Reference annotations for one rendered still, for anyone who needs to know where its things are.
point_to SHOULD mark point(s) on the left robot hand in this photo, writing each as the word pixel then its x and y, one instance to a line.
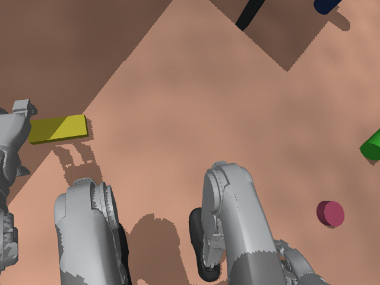
pixel 15 128

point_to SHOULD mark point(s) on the left robot foot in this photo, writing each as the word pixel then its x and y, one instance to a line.
pixel 125 253

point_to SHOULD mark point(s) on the left robot arm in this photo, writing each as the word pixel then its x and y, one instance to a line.
pixel 8 233

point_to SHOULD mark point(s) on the right robot foot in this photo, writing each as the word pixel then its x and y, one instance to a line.
pixel 197 234

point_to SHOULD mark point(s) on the right robot arm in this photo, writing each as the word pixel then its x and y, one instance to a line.
pixel 312 279

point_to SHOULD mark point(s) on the right robot hand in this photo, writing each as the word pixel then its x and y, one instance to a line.
pixel 295 265

